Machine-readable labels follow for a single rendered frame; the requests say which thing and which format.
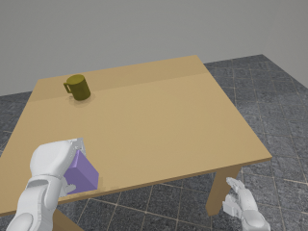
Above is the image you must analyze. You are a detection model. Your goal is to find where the robot right forearm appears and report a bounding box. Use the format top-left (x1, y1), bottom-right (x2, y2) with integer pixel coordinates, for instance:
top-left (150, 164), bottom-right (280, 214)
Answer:
top-left (241, 209), bottom-right (270, 231)

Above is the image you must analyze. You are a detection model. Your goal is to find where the table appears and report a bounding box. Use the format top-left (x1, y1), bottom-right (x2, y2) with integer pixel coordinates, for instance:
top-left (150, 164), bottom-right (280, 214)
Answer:
top-left (0, 55), bottom-right (272, 231)

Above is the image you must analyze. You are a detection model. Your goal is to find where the sponge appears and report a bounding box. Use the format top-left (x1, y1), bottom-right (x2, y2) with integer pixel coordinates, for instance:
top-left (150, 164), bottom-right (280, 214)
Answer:
top-left (64, 149), bottom-right (99, 195)

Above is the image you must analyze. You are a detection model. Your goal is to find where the right robot hand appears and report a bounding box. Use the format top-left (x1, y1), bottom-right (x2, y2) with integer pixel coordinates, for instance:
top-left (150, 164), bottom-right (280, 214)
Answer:
top-left (222, 177), bottom-right (259, 219)

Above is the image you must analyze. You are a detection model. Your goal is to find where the left robot hand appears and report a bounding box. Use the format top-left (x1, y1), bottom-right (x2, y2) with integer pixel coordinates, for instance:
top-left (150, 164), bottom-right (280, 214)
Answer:
top-left (30, 137), bottom-right (87, 197)

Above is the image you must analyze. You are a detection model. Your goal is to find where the robot left forearm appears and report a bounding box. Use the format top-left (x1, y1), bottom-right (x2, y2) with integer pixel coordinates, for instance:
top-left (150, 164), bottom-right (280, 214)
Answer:
top-left (6, 174), bottom-right (63, 231)

